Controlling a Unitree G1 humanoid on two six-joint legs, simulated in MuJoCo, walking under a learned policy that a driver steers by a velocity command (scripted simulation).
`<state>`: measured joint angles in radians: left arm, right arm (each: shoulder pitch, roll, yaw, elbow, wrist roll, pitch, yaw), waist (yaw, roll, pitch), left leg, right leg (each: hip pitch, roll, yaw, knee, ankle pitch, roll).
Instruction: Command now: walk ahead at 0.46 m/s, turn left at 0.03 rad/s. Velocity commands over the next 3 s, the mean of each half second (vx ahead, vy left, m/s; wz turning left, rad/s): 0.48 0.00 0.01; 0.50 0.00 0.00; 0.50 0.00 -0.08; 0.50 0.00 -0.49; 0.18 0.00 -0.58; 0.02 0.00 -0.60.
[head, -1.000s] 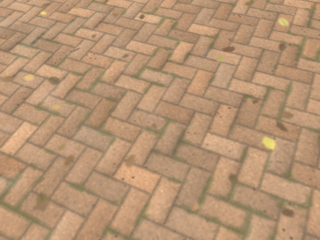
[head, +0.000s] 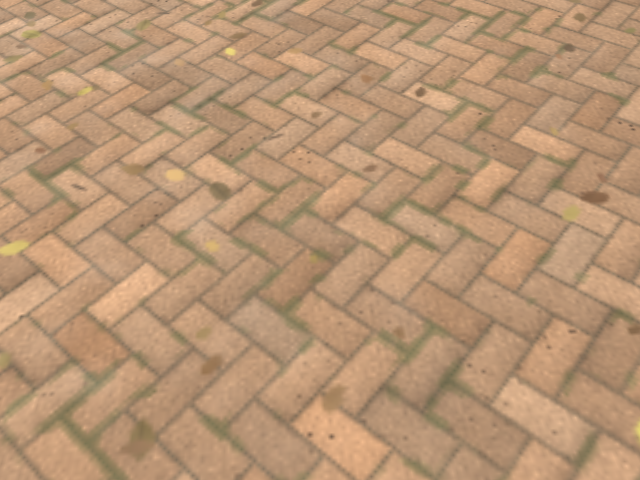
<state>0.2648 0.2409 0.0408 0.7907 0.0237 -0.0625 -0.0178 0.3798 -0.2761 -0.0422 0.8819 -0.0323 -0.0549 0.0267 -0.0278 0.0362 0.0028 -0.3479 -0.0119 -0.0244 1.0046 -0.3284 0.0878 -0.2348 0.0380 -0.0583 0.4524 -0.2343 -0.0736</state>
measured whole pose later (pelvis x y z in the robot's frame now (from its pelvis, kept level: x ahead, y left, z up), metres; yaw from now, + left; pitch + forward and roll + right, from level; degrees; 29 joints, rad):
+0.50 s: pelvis +0.27 +0.01 -0.01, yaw -2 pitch +0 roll +0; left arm 0.40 0.22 0.02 0.97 0.01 -0.07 0.00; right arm 0.13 -0.24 -0.03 0.87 -0.02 -0.07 0.01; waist 0.03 -0.01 0.07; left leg -0.36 -0.07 0.11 0.52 -0.17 0.12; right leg -0.25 0.03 0.00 1.15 -0.38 -0.09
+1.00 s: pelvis +0.55 -0.03 -0.02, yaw -1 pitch +0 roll +1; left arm 0.05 0.21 0.03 0.84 0.04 -0.08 -0.01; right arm 0.44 -0.21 -0.03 1.07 -0.01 -0.07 -0.01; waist -0.05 0.01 0.07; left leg -0.07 -0.05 0.02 0.83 -0.48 0.07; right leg -0.43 0.01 -0.10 0.57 -0.14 -0.10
